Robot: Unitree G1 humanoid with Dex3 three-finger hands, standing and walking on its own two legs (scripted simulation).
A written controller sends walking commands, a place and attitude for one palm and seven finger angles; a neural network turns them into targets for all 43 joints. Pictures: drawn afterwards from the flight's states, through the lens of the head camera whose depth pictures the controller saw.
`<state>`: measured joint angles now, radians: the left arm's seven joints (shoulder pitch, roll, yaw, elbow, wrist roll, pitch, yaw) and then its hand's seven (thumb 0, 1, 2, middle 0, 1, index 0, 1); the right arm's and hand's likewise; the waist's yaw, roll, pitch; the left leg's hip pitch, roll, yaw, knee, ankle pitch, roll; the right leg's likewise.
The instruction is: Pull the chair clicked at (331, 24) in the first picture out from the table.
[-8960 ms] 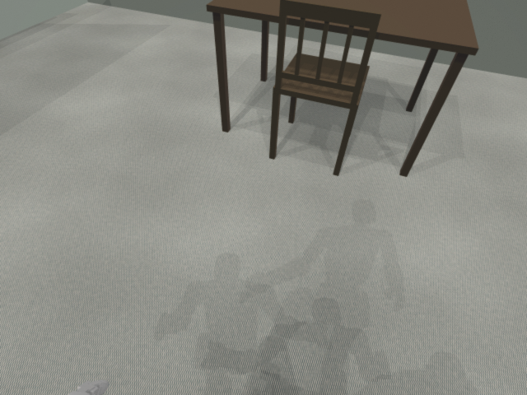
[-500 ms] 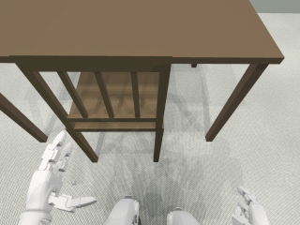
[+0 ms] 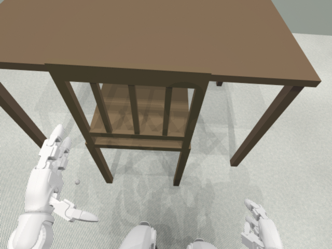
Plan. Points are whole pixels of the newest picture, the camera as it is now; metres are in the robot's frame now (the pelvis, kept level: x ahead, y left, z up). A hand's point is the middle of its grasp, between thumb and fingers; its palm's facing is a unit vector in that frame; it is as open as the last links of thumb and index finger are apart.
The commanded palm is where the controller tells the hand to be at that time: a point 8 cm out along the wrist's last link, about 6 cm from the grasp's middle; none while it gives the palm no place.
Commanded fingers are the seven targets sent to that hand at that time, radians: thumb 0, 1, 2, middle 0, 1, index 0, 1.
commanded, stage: raise the hand toward the chair's back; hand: left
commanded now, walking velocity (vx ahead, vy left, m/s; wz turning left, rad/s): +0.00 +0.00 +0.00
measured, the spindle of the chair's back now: (134, 111) +0.50 +0.14 -0.03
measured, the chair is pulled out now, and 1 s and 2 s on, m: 0.00 0.00 0.00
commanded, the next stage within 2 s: aim the fingers beside a spindle in 0.50 s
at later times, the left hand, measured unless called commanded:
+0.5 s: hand (92, 177) +0.26 +0.19 +0.04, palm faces +0.04 -1.00 -0.02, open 16.9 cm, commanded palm +0.24 +0.25 +0.05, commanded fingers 0.00 -0.50 0.30 -0.06 -0.08 -0.06 -0.08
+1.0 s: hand (108, 165) +0.29 +0.16 +0.03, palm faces +0.06 -1.00 -0.03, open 16.9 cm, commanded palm +0.27 +0.21 +0.03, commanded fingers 0.00 -0.50 0.30 -0.06 -0.08 -0.06 -0.08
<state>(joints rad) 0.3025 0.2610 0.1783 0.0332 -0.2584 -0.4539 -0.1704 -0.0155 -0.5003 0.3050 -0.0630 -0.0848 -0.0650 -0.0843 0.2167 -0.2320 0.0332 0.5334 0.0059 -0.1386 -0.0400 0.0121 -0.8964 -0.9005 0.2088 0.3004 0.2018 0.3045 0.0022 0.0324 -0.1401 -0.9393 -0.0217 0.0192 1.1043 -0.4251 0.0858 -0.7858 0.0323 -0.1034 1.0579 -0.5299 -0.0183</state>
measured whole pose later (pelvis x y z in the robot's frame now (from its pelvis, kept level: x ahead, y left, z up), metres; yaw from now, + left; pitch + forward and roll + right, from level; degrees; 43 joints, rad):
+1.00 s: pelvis +0.02 -0.03 -0.01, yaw -1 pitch +18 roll -3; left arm 0.18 0.23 0.16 0.18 -0.25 -0.45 -0.16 -0.02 -0.50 0.30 -0.06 -0.08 -0.07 -0.08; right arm 0.21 -0.25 0.01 0.56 0.00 -0.10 -0.02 0.01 -0.90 -0.90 0.21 0.30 0.20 0.30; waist -0.02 0.03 -0.16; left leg -0.98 0.00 0.02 1.14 -0.46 0.05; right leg -0.84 0.05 -0.10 1.11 -0.58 -0.06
